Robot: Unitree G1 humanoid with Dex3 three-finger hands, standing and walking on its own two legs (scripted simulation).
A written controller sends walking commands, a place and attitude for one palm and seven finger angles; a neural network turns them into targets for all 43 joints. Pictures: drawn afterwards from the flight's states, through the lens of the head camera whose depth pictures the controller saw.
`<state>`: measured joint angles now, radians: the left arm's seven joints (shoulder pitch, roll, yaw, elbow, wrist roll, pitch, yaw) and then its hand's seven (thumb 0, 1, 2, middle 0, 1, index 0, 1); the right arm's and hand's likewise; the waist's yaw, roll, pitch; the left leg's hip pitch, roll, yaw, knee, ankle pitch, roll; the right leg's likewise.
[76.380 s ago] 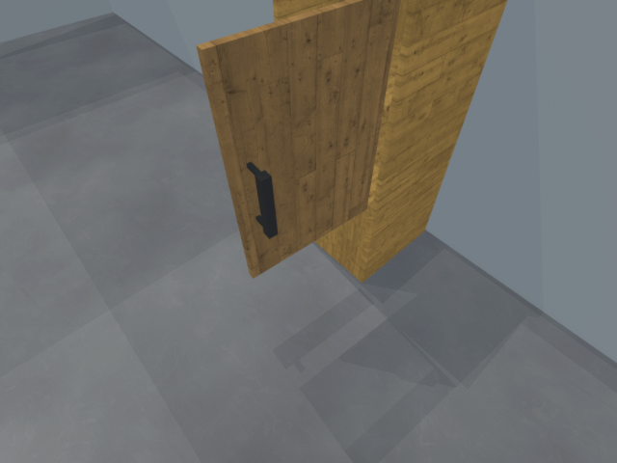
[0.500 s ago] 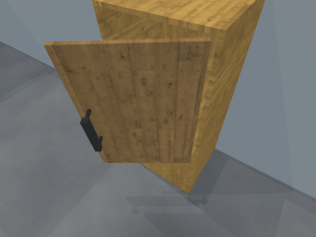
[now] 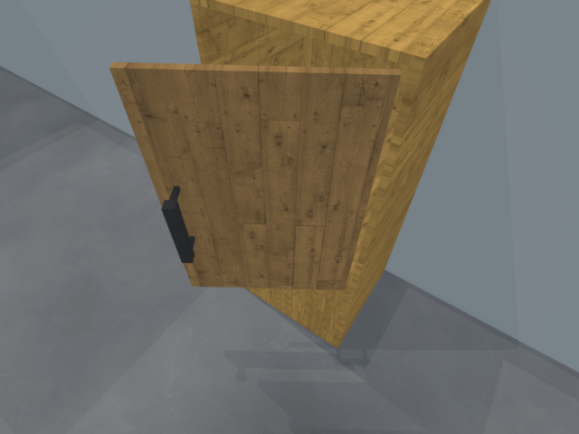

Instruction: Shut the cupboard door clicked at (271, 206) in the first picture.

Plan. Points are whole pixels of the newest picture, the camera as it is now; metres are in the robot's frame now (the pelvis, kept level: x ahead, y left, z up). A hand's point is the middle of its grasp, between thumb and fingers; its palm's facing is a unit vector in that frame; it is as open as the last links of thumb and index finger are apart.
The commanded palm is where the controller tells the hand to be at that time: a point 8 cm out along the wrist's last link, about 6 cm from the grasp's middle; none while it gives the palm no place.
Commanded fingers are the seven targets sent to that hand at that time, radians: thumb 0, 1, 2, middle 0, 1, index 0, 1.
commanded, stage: come to a stop and stand still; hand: left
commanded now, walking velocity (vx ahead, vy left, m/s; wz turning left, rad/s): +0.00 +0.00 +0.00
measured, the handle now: (182, 225) +0.50 +0.24 -0.06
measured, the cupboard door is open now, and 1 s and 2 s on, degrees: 34 34 34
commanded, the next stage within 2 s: look again from close up in 1.04 s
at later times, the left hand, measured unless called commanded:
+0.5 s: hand out of the picture +0.04 +0.20 -0.17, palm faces +0.02 -0.98 -0.20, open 7.4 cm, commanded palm none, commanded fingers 0.00 0.90 0.90 -0.20 -0.30 -0.20 -0.30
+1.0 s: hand out of the picture +0.11 +0.20 -0.17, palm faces +0.00 -0.98 -0.21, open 7.4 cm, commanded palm none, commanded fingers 0.00 0.90 0.90 -0.20 -0.30 -0.20 -0.30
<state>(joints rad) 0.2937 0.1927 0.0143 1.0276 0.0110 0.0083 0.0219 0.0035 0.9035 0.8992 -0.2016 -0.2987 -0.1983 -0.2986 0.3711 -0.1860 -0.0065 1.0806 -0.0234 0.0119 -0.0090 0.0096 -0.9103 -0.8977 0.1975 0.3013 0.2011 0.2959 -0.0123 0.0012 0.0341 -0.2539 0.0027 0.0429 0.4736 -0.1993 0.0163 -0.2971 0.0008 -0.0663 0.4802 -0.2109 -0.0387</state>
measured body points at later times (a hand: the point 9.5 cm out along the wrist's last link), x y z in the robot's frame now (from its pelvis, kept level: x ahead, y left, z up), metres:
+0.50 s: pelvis +0.03 +0.02 +0.00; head +0.04 +0.02 +0.45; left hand +0.04 +0.25 -0.15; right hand +0.05 -0.21 -0.15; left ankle +0.04 +0.11 -0.74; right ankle +0.07 -0.10 -0.74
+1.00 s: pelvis +0.07 +0.02 +0.01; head +0.08 +0.02 +0.45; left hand +0.11 +0.26 -0.15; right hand +0.10 -0.21 -0.15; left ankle +0.04 +0.11 -0.74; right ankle +0.07 -0.10 -0.74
